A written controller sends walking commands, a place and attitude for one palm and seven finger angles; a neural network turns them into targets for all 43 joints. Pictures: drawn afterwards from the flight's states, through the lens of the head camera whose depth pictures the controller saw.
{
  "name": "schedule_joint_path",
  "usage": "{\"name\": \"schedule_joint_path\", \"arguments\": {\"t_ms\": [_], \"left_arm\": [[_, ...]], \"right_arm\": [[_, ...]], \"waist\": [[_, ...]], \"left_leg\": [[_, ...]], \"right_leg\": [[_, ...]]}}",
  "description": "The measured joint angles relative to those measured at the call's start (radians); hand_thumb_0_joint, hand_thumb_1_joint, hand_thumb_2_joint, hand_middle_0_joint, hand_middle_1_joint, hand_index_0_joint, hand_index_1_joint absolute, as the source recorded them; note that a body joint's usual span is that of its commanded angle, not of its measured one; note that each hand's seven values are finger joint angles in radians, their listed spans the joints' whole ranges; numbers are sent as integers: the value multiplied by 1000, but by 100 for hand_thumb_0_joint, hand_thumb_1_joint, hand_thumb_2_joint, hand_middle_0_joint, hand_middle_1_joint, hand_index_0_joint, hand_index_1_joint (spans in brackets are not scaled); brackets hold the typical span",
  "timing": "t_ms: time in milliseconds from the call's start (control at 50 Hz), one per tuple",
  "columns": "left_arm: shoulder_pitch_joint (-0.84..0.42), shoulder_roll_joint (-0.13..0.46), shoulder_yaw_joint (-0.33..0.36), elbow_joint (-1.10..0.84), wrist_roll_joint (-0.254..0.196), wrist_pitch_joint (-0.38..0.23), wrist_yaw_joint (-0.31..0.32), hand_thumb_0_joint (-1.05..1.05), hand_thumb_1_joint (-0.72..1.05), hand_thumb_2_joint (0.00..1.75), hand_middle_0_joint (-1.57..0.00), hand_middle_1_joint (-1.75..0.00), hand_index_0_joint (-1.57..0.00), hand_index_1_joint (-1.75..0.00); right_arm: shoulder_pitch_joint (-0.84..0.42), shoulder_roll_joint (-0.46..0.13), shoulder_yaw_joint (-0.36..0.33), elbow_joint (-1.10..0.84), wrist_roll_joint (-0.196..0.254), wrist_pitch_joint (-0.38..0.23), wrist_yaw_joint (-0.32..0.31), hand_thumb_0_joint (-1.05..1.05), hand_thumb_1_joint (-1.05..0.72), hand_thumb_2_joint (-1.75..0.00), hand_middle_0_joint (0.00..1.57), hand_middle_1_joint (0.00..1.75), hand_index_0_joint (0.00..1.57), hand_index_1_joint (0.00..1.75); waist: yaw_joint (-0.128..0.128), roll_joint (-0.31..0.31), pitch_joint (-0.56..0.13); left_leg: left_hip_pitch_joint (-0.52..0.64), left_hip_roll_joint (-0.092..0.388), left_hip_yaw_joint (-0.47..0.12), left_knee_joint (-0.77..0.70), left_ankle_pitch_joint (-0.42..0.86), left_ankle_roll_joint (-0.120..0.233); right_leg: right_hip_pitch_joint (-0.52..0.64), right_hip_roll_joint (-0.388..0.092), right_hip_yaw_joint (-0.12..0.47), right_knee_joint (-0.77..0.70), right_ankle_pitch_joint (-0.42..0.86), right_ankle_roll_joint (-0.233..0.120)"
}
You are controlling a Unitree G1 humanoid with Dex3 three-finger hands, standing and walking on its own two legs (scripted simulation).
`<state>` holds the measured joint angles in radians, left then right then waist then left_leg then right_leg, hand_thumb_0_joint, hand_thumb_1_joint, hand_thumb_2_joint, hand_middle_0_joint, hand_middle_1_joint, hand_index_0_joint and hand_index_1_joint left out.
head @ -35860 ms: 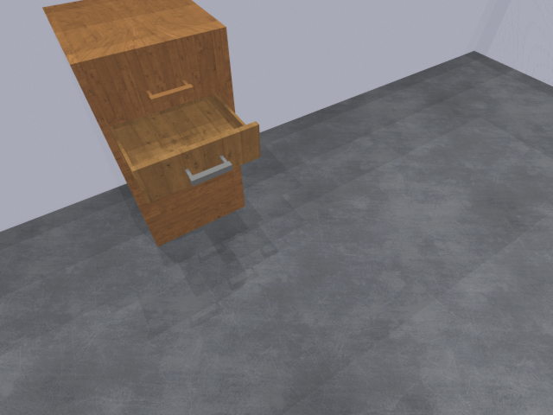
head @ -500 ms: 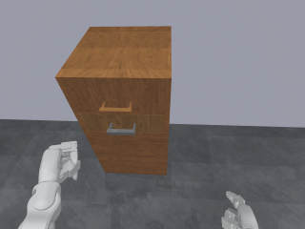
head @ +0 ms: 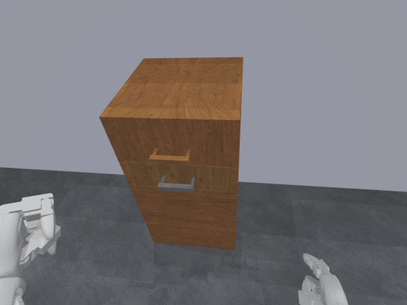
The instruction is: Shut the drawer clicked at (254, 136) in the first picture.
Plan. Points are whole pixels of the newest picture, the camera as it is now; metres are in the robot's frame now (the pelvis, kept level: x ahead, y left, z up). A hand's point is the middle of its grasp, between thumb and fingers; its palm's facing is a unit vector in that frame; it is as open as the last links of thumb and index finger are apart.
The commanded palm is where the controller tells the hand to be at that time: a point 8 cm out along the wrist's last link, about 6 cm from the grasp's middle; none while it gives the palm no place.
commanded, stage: draw the hand back to the body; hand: left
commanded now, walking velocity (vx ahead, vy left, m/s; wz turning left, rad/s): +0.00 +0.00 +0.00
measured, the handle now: (177, 183) +0.58 +0.19 -0.22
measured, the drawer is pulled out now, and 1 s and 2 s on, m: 0.00 0.00 0.00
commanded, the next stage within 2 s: step back with the hand held close in 0.02 s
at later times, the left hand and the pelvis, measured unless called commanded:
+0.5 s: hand (68, 229) +0.18 +0.23 +0.15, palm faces +0.27 -0.82 -0.50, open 3.2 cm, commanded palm +0.12 +0.28 +0.18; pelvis -0.02 +0.00 +0.00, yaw -2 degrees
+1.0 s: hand (21, 263) +0.13 +0.27 +0.16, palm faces +0.33 -0.80 -0.50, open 3.2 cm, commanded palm +0.06 +0.31 +0.18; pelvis -0.07 +0.03 -0.01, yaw +0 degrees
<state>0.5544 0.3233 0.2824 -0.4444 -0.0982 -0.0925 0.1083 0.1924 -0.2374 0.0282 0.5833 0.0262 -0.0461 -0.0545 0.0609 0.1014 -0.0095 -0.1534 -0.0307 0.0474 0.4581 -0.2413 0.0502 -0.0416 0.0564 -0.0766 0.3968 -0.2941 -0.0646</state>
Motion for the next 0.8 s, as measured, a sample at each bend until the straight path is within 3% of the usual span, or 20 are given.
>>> {"name": "schedule_joint_path", "arguments": {"t_ms": [180, 300, 420, 560, 800], "left_arm": [[-3, -2, -24, 12, 10, -5, -1, 1, 89, 90, -140, -160, -140, -159], [18, 15, 44, 4, 27, -88, 2, 1, 89, 90, -140, -160, -140, -159], [68, 34, 39, -31, 28, -95, 0, 1, 89, 90, -140, -160, -140, -159], [97, 69, 61, -79, 22, -92, 13, 1, 89, 89, -140, -160, -140, -159], [94, 65, 57, -118, 32, -110, 32, 1, 89, 90, -140, -160, -140, -159]], "right_arm": [[19, 4, 1, 13, -5, -28, -8, 1, -90, -90, 20, 30, 21, 30], [2, -6, -19, -5, -16, 17, 7, 1, -90, -90, 20, 30, 21, 30], [-5, -20, -45, -17, -13, 60, 0, 1, -90, -90, 20, 30, 21, 30], [-12, -9, -52, -28, -9, 81, -10, 1, -90, -90, 20, 30, 20, 30], [-21, 15, -28, -50, -16, 52, -12, 1, -90, -90, 20, 30, 21, 30]], "waist": [[-13, -12, 1], [-53, -11, 2], [-72, -26, 20], [-72, -40, 30], [-65, -47, 26]], "left_leg": [[-2, 15, 2, 8, 0, -10], [-70, 30, 6, 31, -2, -12], [-102, 14, 24, 14, 18, 0], [-144, 10, 29, 34, 26, 10], [-214, 10, 21, 68, 56, 31]], "right_leg": [[2, 15, 3, -6, 8, -11], [-58, 28, 8, -8, 25, -10], [-119, 9, 21, 33, 17, 2], [-168, 1, 22, 70, 18, 10], [-227, -1, 8, 86, 55, 24]]}}
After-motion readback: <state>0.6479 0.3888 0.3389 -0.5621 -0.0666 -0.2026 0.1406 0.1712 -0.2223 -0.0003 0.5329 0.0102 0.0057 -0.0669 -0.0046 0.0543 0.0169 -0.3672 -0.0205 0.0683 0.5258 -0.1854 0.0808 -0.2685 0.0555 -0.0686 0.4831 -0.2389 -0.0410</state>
